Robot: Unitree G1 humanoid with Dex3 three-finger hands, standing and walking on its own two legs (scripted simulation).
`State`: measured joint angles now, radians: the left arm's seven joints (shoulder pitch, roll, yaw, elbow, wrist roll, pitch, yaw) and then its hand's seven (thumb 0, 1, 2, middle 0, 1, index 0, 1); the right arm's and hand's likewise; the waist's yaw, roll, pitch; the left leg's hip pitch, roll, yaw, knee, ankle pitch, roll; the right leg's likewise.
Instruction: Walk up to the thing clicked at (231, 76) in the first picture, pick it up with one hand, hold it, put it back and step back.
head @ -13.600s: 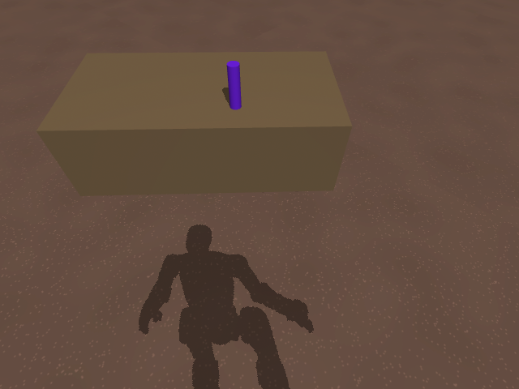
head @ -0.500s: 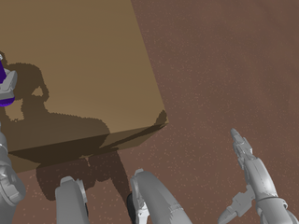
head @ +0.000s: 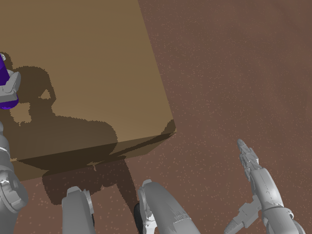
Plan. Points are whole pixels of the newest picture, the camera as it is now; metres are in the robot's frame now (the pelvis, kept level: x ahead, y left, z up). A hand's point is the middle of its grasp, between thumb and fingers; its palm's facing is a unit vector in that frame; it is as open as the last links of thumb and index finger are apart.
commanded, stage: settle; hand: left
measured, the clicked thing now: out of the picture +0.51 +0.26 -0.02
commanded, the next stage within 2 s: lift in 0.10 s
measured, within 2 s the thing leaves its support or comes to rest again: neither
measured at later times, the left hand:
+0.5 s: hand out of the picture +0.50 +0.25 +0.01, palm faces +0.29 -0.96 +0.00, open 7.3 cm
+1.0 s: hand out of the picture +0.42 +0.22 +0.09, palm faces +0.26 -0.96 -0.01, open 7.3 cm
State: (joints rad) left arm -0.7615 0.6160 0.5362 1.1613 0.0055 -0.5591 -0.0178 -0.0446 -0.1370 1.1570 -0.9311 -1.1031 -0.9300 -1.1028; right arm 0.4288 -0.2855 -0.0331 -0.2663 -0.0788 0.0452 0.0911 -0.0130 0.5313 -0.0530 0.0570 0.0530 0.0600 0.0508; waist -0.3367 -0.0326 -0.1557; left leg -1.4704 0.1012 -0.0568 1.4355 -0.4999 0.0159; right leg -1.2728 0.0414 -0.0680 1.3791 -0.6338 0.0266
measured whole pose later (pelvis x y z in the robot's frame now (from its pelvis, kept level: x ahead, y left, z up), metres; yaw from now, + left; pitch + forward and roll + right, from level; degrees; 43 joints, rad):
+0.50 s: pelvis +0.01 +0.00 +0.02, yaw +1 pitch +28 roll -7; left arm -0.70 0.54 0.51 1.08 -0.03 -0.52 -0.02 -0.04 -0.14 1.16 -0.93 -1.10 -0.93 -1.10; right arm 0.41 -0.27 -0.05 -0.16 -0.07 0.05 0.07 -0.01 0.52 -0.06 0.06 0.05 0.06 0.05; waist -0.29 -0.02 -0.16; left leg -1.36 0.10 -0.04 1.35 -0.49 0.02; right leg -1.16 0.04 -0.06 1.28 -0.61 0.03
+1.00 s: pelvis +0.02 +0.00 +0.07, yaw +3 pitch +19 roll -4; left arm -0.41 0.30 0.33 0.75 -0.11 -0.42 0.00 -0.04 -0.14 1.16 -0.93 -1.10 -0.93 -1.10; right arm 0.42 -0.23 -0.05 0.00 -0.03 0.08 0.03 -0.01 0.54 -0.05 0.05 0.05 0.06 0.05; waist -0.13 0.00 -0.15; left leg -1.03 0.08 0.00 1.13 -0.43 0.01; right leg -0.87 0.01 -0.02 1.09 -0.55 0.03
